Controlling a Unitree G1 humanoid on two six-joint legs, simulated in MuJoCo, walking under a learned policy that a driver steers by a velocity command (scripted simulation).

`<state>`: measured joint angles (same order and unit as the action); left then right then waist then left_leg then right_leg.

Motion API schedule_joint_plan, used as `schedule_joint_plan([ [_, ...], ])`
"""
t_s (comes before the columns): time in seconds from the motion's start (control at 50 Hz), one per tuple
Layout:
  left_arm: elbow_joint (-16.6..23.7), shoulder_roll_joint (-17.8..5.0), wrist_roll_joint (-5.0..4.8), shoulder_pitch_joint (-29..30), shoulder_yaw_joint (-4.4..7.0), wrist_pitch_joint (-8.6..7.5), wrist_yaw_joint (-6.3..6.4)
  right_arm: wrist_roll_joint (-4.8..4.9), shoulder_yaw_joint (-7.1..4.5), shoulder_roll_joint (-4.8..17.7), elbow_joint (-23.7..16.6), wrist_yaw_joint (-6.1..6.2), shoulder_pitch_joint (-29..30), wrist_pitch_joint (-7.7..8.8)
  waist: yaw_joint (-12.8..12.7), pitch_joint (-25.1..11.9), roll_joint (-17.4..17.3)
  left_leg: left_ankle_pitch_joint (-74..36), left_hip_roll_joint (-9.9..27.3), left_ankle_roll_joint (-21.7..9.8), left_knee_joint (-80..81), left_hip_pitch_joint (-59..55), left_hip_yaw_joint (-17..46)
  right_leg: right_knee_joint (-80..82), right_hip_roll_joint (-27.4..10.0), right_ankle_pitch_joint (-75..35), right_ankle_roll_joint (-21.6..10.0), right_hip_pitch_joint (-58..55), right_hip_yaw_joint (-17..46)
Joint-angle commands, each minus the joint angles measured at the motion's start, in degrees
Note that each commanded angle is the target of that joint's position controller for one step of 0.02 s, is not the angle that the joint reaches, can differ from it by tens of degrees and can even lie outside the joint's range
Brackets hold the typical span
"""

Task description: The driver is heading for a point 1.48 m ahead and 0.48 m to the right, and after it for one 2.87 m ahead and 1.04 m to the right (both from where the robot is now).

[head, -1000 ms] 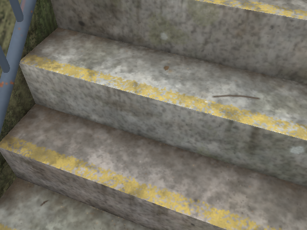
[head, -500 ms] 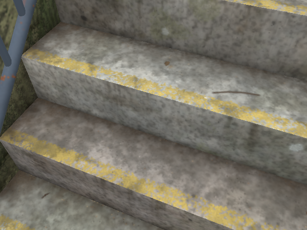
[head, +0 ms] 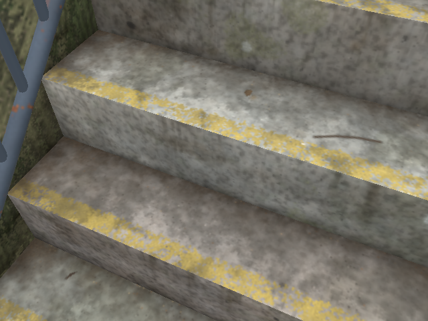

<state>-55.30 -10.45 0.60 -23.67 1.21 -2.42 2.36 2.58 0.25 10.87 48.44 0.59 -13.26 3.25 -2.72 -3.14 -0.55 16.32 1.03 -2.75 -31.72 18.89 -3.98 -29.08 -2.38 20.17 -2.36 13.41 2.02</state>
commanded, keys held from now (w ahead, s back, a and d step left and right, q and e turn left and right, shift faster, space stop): w+shift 1.00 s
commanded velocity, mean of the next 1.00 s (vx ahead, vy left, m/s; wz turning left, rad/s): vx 0.90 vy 0.00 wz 0.00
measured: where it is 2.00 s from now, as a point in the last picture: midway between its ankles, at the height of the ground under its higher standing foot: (222, 302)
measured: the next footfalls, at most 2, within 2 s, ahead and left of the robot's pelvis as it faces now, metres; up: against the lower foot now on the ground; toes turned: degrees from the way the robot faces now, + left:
right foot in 0.44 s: +0.25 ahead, -0.16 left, +0.22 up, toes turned +0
left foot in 0.86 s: +0.30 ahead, +0.09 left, +0.21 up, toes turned +7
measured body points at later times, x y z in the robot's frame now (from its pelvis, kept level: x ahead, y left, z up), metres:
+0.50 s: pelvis +0.13 -0.05 +0.13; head +0.13 -0.04 +0.58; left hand +0.34 +0.14 +0.04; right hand +0.20 -0.30 -0.01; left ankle +0.06 +0.11 -0.49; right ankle +0.21 -0.16 -0.52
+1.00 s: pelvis +0.23 +0.01 +0.18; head +0.21 +0.01 +0.62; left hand +0.43 +0.20 +0.09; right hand +0.28 -0.22 +0.04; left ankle +0.26 +0.08 -0.53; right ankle +0.19 -0.14 -0.24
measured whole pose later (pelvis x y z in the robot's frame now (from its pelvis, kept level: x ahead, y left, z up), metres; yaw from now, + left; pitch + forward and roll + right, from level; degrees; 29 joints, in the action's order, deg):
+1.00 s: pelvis +0.23 +0.01 +0.18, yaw -3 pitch +3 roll +3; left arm -40.5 -10.1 -0.8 -9.0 -2.9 -8.8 -2.6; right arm -3.2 1.7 9.6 50.2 0.0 -20.3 3.8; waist 0.9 -7.2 4.2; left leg 21.4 -1.3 -4.7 -43.8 25.8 -12.6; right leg -124.6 3.0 9.5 -6.4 55.2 11.1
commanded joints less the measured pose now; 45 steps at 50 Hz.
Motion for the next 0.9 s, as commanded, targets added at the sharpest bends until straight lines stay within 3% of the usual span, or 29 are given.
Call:
schedule_joint_plan([
  [0.02, 6.8, -4.4, -0.44, 7.4, -0.04, -2.51, -1.57, -0.12, -1.11, 5.1, -4.9, -0.66, -2.9, 2.44, 5.6, 3.6, -2.4, -0.7, 2.3, -3.7, 6.8, -12.9, 4.1, -0.5, -3.5, -3.2, -9.4, 17.0, 2.9],
  [0.06, 7.8, -2.0, 0.16, 7.3, -1.16, -5.65, -2.8, -1.63, -4.18, 12.5, -2.4, 0.16, -19.0, 1.16, 10.5, -6.3, -14.1, 0.1, 17.8, -13.3, 18.4, -32.9, 31.2, -30.2, 1.8, -7.6, -5.0, 32.8, -3.5],
  [0.08, 7.6, -1.2, -0.89, 7.4, -1.18, -6.45, -3.21, -4.32, -3.87, 12.3, -1.6, 0.58, -19.5, 1.13, 9.4, -7.4, -7.7, -1.8, 22.3, -16.5, 19.0, -33.6, 38.4, -58.6, 3.8, -0.6, -2.0, 40.0, 0.8],
  [0.1, 9.1, 1.3, -2.09, 10.4, -1.87, -6.26, -3.38, -6.55, -2.32, 9.3, -0.3, 0.55, -18.0, 1.51, 8.5, -4.1, -5.2, -11.1, 24.7, -17.0, 15.1, -33.4, 35.2, -88.6, 4.9, 2.6, -0.9, 53.8, 5.2],
  [0.12, 15.3, 5.9, -3.18, 18.4, -4.02, -6.49, -3.59, -7.06, -1.2, 6.0, 1.0, 0.08, -15.5, 1.5, 7.8, -0.7, -5.1, -17.9, 22.6, -15.0, 12.1, -33.3, 27.0, -106.5, 4.4, 4.3, -1.7, 66.8, 7.2],
  [0.2, 26.8, 10.7, -2.82, 26.0, -9.1, -5.19, -6.8, -5.64, 0.97, -1.2, 6.6, -0.75, -15.5, 2.16, 3.7, 2.4, -0.7, -10.0, 19.6, -8.6, 13.9, -27.4, 16.7, -122.3, 1.4, 10.5, -4.7, 83.9, 11.3],
  [0.24, 29.6, 9.5, -2.44, 24.9, -10.52, -4.17, -7.71, -4.66, 1.62, 1.0, 5.8, -0.54, -6.2, 2.46, -3.4, 6.8, -1.1, -4.2, 17.2, -7.2, 22.5, -5.5, 9.8, -113.0, -0.2, 2.9, -4.5, 74.8, 9.8],
  [0.3, 31.9, 4.8, -1.48, 30.7, -11.78, -2.02, -5.34, -1.24, 2.45, 3.7, 7.6, -0.28, -3.6, 3.42, -4.6, 8.3, 1.1, -10.8, 11.4, -10.4, 41.7, 21.9, -0.3, -80.6, -3.5, -8.5, -2.9, 42.5, -9.2],
  [0.32, 30.9, 3.4, 0.02, 30.5, -11.12, -2.83, -4.83, 0.89, 2.05, 5.2, 8.5, -0.45, -3.7, 3.16, -5.5, 3.0, -0.8, -47.8, 9.5, -9.4, 39.9, 20.5, -4.5, -69.9, -1.6, -5.1, -4.8, 24.2, -13.2],
  [0.34, 29.0, 0.5, 0.46, 28.3, -9.15, -3.76, -5.21, 0.84, 1.13, 9.2, 10.3, -0.72, -11.4, 3.49, -4.7, -7.3, -1.7, -88.3, 11.7, -11.2, 31.0, 10.3, -3.7, -67.0, 3.4, 1.6, -5.3, 12.8, -17.2],
  [0.36, 26.2, -4.1, 1.32, 20.9, -6.24, -3.6, -4.08, -1.08, -0.27, 15.4, 10.8, -0.37, -10.5, 3.61, -9.8, -16.2, -7.7, -128.4, 13.0, -12.7, 16.7, -1.0, -4.5, -67.0, 6.7, 6.1, -4.6, 7.4, -15.4],
  [0.38, 23.2, -7.3, 1.03, 10.4, -4.92, -3.18, -3.96, -1.15, -3.91, 25.3, 9.6, -0.02, -8.7, 2.23, -13.9, -19.4, -16.2, -136.2, 16.3, -13.6, 4.7, -16.9, -1.0, -48.3, 8.2, 18.3, -3.3, 8.6, -10.9],
  [0.4, 21.2, -7.2, 0.42, 15.0, -4.15, -3.08, -3.73, -0.03, -1.94, 14.4, 7.9, -0.63, -19.0, 2.72, -3.5, -20.4, -3.2, -128.6, 12.5, -12.0, -9.3, 2.6, 1.2, -41.7, 3.9, 23.9, -9.1, -5.7, 2.8],
  [0.42, 17.0, -10.7, 2.69, 0.3, -1.99, -1.21, -2.72, -0.27, -1.49, 14.7, 7.0, -1.51, -15.8, 3.68, -8.7, -27.0, 3.3, -103.7, 12.2, -14.0, -14.9, -0.1, 3.6, -27.0, 2.4, 25.3, -8.8, -9.2, 12.3],
  [0.44, 11.0, -10.6, 3.14, -2.5, -0.82, 0.32, -2.23, -1.68, -0.54, 7.3, 2.9, -2.73, -6.6, 3.57, -6.6, -24.9, 18.3, -49.2, 4.4, -13.5, -28.0, 12.1, 5.3, -17.8, -1.8, 20.1, -10.4, -11.4, 20.8],
  [0.46, 9.9, -7.8, 5.29, -0.2, -1.35, 0.94, -2.87, -2.51, 0.5, 2.8, -2.0, -3.93, 7.7, 3.83, -6.5, -18.5, 20.7, -20.5, -2.0, -11.1, -58.1, 16.1, 11.3, -15.9, -2.0, 18.2, -9.6, 0.6, 25.0],
  [0.48, 8.0, -2.9, 5.07, 3.2, -3.29, 0.79, -4.96, -2.06, 2.25, -3.6, -12.0, -4.29, 22.0, 5.03, -5.6, -4.4, 12.7, -7.6, -3.1, -9.8, -69.7, 22.7, 10.8, -20.5, 1.6, -3.1, -6.4, 13.2, 3.0],
  [0.5, 8.3, 3.4, 4.72, 10.8, -4.51, 0.83, -6.68, -1.3, 2.12, -5.7, -14.5, -4.4, 22.2, 3.74, 0.9, -1.6, 7.5, -3.7, -4.0, -9.8, -78.9, 32.1, 15.4, -16.0, -0.2, 16.5, -7.8, 21.6, 9.4],
  [0.54, 8.0, 5.1, 2.88, 15.9, -4.31, -0.67, -6.76, -3.33, 3.86, -6.1, -15.0, -4.89, 10.7, 2.67, 7.2, 4.6, 2.8, -9.6, -4.4, -7.2, -86.4, 39.4, 16.3, -9.7, -3.1, 24.1, -9.5, 30.3, 19.6],
  [0.6, 8.3, -0.4, 2.59, 17.6, -2.73, -2.02, -4.5, -2.92, 4.6, -3.4, -12.2, -4.04, -1.5, 1.85, 11.9, 3.1, 2.7, -18.0, -3.6, -3.0, -85.9, 43.9, 15.5, -2.3, -6.2, 25.7, -11.4, 30.8, 22.0],
  [0.66, 9.4, -6.8, 2.47, 14.7, -1.4, -3.11, -3.49, -3.24, 4.73, -0.7, -14.1, -1.47, 3.8, 1.54, 8.5, 0.4, 2.4, -16.2, -0.8, 0.6, -82.1, 44.6, 6.7, 3.9, -9.2, 21.2, -14.1, 30.3, 22.8],
  [0.72, 11.4, -6.9, 2.49, 13.5, -1.47, -3.21, -1.97, -1.92, 4.84, 0.0, -15.7, -0.37, 11.0, 1.11, 4.9, -2.7, 4.8, -16.2, 3.5, 2.3, -70.0, 39.2, 2.7, 3.4, -9.5, 18.2, -14.1, 26.8, 21.3],
  [0.76, 12.6, -6.1, 1.06, 15.1, -1.61, -2.68, -1.59, -1.8, 5.35, -0.3, -14.7, -0.42, 10.5, 0.72, 4.9, -5.4, 4.8, -19.5, 3.2, 1.4, -48.6, 23.3, -3.4, 5.4, -6.6, 12.2, -12.9, 29.4, 14.0],
  [0.78, 11.8, -7.0, -0.73, 12.9, -1.44, -2.48, -1.51, -0.96, 5.26, 0.6, -14.6, -0.21, 12.0, 0.35, 3.8, -5.7, 6.6, -13.3, 1.9, 1.2, -34.0, 11.3, -7.6, 9.0, -6.1, 9.7, -13.6, 31.9, 10.1],
  [0.8, 11.0, -8.2, -1.55, 11.8, -1.17, -2.69, -1.52, 0.33, 4.23, 2.2, -14.1, 0.09, 11.9, 0.12, 3.2, -6.3, 9.9, -9.8, 1.5, 0.8, -23.6, 4.4, -7.8, 9.8, -6.6, 8.1, -14.9, 28.7, 10.5],
  [0.84, 11.6, -9.2, 0.0, 14.2, -1.68, -2.94, -0.95, 2.62, 1.34, 5.9, -8.3, -0.55, -0.8, -0.51, 7.5, -4.1, 14.1, -5.1, 1.6, -1.7, -3.7, -3.4, -6.7, 5.6, -9.0, 11.0, -15.2, 18.0, 13.6],
  [0.86, 12.0, -5.9, 0.36, 12.1, -2.53, -2.9, -1.61, 2.64, 0.15, 7.0, -5.4, -1.32, -3.4, -0.5, 6.8, -0.6, 7.7, -3.0, 2.2, -1.7, 7.9, -5.2, -4.9, -7.8, -5.4, 6.1, -13.5, 13.6, 8.6],
  [0.88, 14.3, -0.9, 1.14, 13.6, -3.88, -3.79, -2.75, 0.23, 0.17, 5.8, -2.4, -2.75, -6.6, 0.21, 6.2, 0.4, -0.2, -7.1, 5.1, -0.8, 6.5, -10.0, 0.3, -29.1, -0.8, -2.2, -12.0, 20.3, 3.1],
  [0.9, 18.0, 5.0, 0.47, 17.1, -4.86, -5.59, -3.55, -4.31, 0.53, 3.5, 0.0, -3.86, -15.4, 1.21, 6.8, -1.8, -5.1, -22.4, 11.3, 1.0, -7.3, -25.2, 16.9, -58.8, 6.3, -0.2, -8.9, 46.5, 7.5],
])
